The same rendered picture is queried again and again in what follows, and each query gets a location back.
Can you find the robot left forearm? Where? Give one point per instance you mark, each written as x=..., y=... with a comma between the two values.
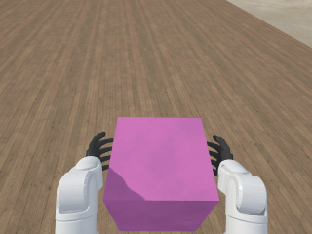
x=77, y=198

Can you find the robot right hand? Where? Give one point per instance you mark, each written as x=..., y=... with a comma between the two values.
x=223, y=152

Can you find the robot left hand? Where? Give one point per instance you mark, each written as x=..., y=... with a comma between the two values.
x=95, y=149

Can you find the robot right forearm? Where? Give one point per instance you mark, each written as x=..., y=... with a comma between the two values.
x=245, y=199

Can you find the carton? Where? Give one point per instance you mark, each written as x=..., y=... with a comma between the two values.
x=160, y=176

